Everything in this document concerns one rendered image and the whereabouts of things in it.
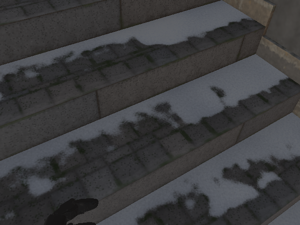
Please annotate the left robot hand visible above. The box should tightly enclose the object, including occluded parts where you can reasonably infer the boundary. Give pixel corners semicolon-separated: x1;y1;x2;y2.
44;198;98;225

